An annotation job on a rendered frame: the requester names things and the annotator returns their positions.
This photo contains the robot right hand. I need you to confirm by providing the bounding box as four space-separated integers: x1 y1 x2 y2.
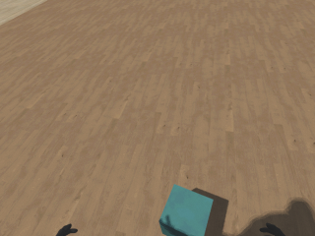
259 222 285 236

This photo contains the robot left hand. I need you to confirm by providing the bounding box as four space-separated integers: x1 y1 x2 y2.
56 223 78 236

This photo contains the carton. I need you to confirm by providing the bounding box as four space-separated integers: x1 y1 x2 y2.
158 184 214 236

